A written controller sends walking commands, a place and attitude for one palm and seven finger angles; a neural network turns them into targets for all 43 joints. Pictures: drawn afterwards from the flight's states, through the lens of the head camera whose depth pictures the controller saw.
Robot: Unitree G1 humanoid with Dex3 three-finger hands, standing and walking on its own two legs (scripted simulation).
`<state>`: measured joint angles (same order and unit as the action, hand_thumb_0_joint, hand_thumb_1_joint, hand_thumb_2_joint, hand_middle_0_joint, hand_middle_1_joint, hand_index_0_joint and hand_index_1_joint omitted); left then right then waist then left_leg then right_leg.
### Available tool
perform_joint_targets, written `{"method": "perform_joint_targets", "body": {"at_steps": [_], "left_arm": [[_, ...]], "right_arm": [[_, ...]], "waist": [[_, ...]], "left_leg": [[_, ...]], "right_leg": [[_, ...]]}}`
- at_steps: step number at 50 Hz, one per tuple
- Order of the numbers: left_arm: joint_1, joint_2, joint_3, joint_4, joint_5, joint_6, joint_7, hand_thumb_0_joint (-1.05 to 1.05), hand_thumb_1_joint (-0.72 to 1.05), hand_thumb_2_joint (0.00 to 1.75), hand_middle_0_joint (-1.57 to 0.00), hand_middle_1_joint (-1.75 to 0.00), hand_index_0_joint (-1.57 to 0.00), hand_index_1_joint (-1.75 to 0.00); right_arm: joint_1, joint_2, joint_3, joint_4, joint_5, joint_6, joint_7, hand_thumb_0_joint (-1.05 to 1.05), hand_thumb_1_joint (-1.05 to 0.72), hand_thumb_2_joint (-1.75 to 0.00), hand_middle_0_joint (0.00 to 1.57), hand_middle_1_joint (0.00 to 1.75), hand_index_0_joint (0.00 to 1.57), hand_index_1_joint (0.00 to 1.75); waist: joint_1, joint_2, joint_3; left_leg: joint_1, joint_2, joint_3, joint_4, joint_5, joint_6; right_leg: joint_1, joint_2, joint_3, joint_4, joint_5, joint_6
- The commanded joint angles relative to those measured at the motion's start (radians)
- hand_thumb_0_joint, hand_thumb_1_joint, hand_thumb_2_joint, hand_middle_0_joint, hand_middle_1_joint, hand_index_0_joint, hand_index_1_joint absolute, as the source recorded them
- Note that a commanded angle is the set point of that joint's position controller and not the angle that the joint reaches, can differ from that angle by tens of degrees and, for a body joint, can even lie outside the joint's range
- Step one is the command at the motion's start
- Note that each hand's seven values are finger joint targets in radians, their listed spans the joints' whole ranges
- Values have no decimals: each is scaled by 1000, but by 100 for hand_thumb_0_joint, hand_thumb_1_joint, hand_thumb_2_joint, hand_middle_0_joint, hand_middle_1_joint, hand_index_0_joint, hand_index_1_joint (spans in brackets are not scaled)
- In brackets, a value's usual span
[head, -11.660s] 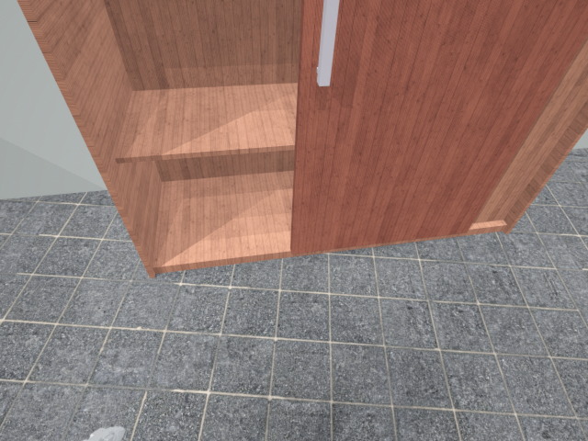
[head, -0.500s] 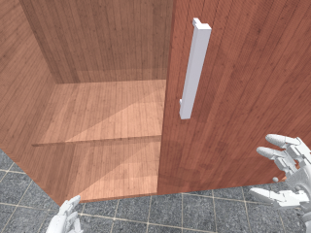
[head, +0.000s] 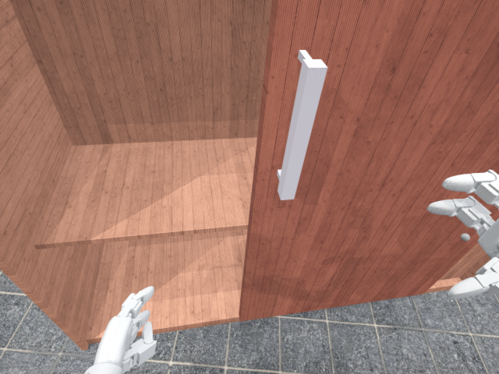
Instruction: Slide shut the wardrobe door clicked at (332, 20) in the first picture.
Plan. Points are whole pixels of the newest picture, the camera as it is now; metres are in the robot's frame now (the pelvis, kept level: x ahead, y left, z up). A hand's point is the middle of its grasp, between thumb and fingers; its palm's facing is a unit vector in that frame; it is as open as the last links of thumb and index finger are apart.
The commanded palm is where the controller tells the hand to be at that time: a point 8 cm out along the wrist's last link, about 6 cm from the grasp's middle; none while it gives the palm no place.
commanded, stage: raise the hand with hooked fingers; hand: right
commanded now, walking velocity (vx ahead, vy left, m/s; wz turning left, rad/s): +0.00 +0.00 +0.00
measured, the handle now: (293, 132) +0.46 -0.06 +0.18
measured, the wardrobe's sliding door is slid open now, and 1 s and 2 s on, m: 0.56 0.56 0.56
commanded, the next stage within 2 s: move the hooked fingers beside the handle in 0.60 s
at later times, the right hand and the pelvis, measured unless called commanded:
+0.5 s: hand (489, 205) +0.27 -0.28 +0.22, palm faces +0.01 +0.99 -0.14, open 13.9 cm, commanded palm +0.25 -0.31 +0.21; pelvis +0.00 +0.01 +0.00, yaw +1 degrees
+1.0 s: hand (431, 205) +0.30 -0.23 +0.19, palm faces -0.14 +0.98 -0.14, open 14.0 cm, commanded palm +0.28 -0.28 +0.20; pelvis +0.00 +0.00 +0.00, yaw +0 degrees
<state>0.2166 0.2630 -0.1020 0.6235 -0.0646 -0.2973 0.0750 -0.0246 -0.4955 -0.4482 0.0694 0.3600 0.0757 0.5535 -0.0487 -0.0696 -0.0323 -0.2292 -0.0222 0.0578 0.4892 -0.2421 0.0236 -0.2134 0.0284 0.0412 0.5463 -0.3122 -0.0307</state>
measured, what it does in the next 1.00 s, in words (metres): stands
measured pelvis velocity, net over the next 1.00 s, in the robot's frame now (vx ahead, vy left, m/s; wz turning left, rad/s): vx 0.00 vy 0.00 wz -0.01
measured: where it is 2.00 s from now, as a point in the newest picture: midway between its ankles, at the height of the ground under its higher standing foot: outside the picture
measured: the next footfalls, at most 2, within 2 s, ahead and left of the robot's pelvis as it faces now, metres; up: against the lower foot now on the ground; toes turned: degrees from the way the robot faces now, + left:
none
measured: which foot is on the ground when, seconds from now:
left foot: down 0.00-1.00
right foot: down 0.00-1.00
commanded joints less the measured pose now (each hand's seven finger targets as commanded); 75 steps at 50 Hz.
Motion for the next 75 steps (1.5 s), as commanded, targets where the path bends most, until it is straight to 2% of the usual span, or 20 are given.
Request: {"method": "perform_joint_targets", "body": {"at_steps": [1,4,7,11,16,19,23,27,31,35,40,43,46,49,52,56,60,65,71,75], "left_arm": [[-122,122,55,-148,-3,-59,6,0,90,90,-20,-30,-20,-30],[-108,141,61,-122,-16,-42,6,0,90,90,-20,-30,-20,-30],[-102,155,73,-133,-25,-27,4,0,90,90,-20,-30,-20,-30],[-134,169,84,-174,-31,-17,-10,0,90,90,-20,-30,-20,-30],[-147,128,72,-199,-9,-39,-13,0,90,90,-20,-30,-20,-30],[-126,123,68,-160,-3,-39,-11,0,90,90,-20,-30,-20,-30],[-116,155,76,-133,-21,-14,-4,0,90,90,-20,-30,-20,-30],[-128,156,79,-173,-32,-14,0,0,90,90,-20,-30,-20,-30],[-151,141,71,-196,-20,-32,-1,0,90,90,-20,-30,-20,-30],[-137,131,65,-160,-5,-38,-6,0,90,90,-20,-30,-20,-30],[-127,151,67,-130,-26,-19,-2,0,90,90,-20,-30,-20,-30],[-133,147,69,-155,-32,-26,0,0,90,90,-20,-30,-20,-30],[-136,140,70,-172,-23,-35,5,0,90,90,-20,-30,-20,-30],[-136,126,64,-151,-8,-34,5,0,90,90,-20,-30,-20,-30],[-129,124,66,-130,1,-25,-2,0,90,90,-20,-30,-20,-30],[-129,133,67,-131,-15,9,-12,0,90,90,-20,-30,-20,-30],[-138,139,77,-168,-23,33,-18,0,90,90,-20,-30,-20,-30],[-144,118,72,-168,-12,15,-4,0,90,90,-20,-30,-20,-30],[-114,132,70,-99,-11,36,14,0,90,90,-20,-30,-20,-30],[-117,134,75,-123,-16,52,12,0,90,90,-20,-30,-20,-30]], "right_arm": [[-365,-365,-230,-188,65,-108,-4,0,50,-30,30,120,30,120],[-390,-329,-156,-19,42,-37,22,0,50,-30,30,120,30,120],[-341,-240,-57,86,12,21,39,0,50,-30,30,120,30,120],[-352,-305,-101,-35,27,44,73,0,50,-30,30,120,30,120],[-399,-472,-308,-301,70,-78,35,0,50,-30,30,120,30,120],[-356,-418,-288,-216,57,-92,-15,0,50,-30,30,120,30,120],[-365,-310,-149,23,26,19,-1,0,50,-30,30,120,30,120],[-401,-249,-41,-40,10,50,30,0,50,-30,30,120,30,120],[-451,-398,-190,-233,35,-18,46,0,50,-30,30,120,30,120],[-362,-429,-290,-166,61,-73,17,0,50,-30,30,120,30,120],[-437,-252,-65,30,26,23,19,0,50,-30,30,120,30,120],[-528,-184,54,-46,3,41,17,0,50,-30,30,120,30,120],[-619,-269,-14,-196,-7,-5,-5,0,50,-30,30,120,30,120],[-642,-315,-99,-207,5,-68,-47,0,50,-30,30,120,30,120],[-531,-331,-166,-113,3,-66,-91,0,50,-30,30,120,30,120],[-484,-204,-39,33,-31,38,-101,0,50,-30,30,120,30,120],[-513,-176,12,-39,-37,86,-81,0,50,-30,30,120,30,120],[-705,-193,6,-214,-19,-16,-115,0,50,-30,30,120,30,120],[-742,-173,31,72,-58,-3,-167,0,50,-30,30,120,30,120],[-775,-150,84,101,-85,35,-156,0,50,-30,30,120,30,120]], "waist": [[0,-35,-215],[18,-53,-70],[28,25,-4],[13,51,-213],[-29,-15,-386],[-14,-75,-196],[21,-55,32],[33,1,-96],[3,0,-322],[-11,15,-253],[37,-53,5],[54,-40,-65],[40,-25,-256],[24,-4,-314],[-11,-7,-283],[7,-17,-120],[19,45,-202],[34,18,-326],[53,19,-147],[48,2,-221]], "left_leg": [[127,0,-6,-61,248,5],[49,11,-17,-88,202,6],[3,19,-25,-84,165,3],[79,29,-43,-47,221,-9],[210,17,-32,-31,319,-7],[125,12,-19,-60,280,4],[1,25,-41,-103,129,1],[26,23,-45,-83,108,-5],[140,16,-40,-61,191,-8],[148,11,-23,-66,245,-5],[-29,15,-20,-97,98,0],[-25,15,-25,-92,54,-2],[51,10,-22,-73,118,-1],[111,9,-21,-63,187,0],[138,14,-12,-54,246,4],[63,23,-3,-52,248,7],[86,25,-13,-40,315,1],[100,14,-20,-41,300,-2],[34,20,-26,-71,200,0],[80,31,-29,-52,270,6]], "right_leg": [[52,-13,32,-97,294,-1],[7,-20,24,-116,232,1],[-36,-26,17,-103,203,2],[20,-13,13,-65,247,-9],[85,0,11,-65,351,-15],[39,-9,5,-91,317,-6],[-47,-25,-2,-116,167,1],[-3,-21,7,-93,163,-5],[86,-2,19,-77,242,-17],[42,-7,16,-91,278,-14],[-15,-24,17,-130,145,2],[20,-20,30,-123,108,-5],[106,-13,43,-105,187,-9],[115,-11,40,-101,249,-6],[76,-14,25,-109,303,2],[8,-21,14,-131,290,14],[43,-18,5,-99,338,-1],[137,-12,17,-87,341,-3],[43,-13,6,-116,222,-1],[59,-10,5,-103,282,-4]]}}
